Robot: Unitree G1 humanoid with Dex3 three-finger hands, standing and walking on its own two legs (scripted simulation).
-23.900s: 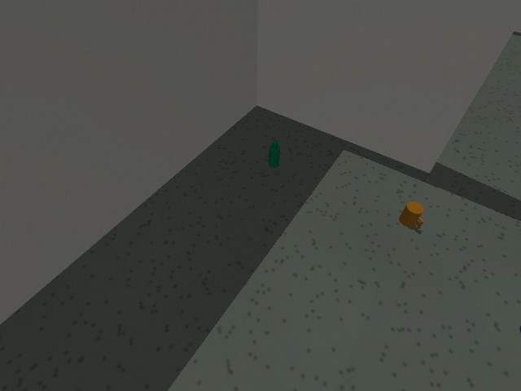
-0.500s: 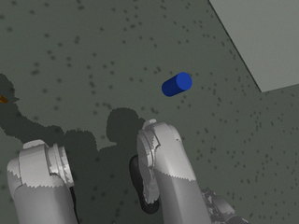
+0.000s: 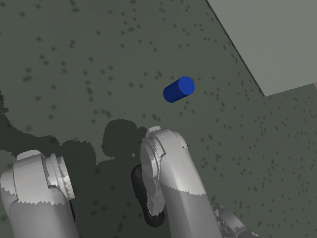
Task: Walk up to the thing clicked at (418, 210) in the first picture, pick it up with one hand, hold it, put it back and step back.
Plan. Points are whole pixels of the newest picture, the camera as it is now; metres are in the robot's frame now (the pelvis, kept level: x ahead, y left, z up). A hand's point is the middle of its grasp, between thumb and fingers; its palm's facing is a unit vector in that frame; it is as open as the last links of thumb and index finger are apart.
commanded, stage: open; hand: left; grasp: from above
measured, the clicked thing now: out of the picture +0.43 +0.35 -0.25
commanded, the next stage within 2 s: withdraw in 0.56 s
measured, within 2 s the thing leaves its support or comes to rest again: neither
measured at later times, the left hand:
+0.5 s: hand out of the picture +0.43 +0.36 -0.21, palm faces -0.45 -0.16 -0.88, open 13.9 cm
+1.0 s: hand out of the picture +0.44 +0.38 -0.14, palm faces -0.29 -0.09 -0.95, open 14.2 cm
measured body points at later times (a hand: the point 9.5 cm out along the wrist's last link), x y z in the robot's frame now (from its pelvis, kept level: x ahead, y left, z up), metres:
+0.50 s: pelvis +0.00 +0.00 +0.00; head +0.26 +0.12 +0.35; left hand +0.45 +0.36 -0.16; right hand +0.09 -0.26 -0.08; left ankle +0.07 +0.14 -0.27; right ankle +0.10 -0.12 -0.27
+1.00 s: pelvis +0.01 +0.00 +0.01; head +0.24 +0.11 +0.38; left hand +0.46 +0.38 -0.09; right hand +0.10 -0.26 -0.08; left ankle +0.07 +0.14 -0.27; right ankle +0.10 -0.12 -0.27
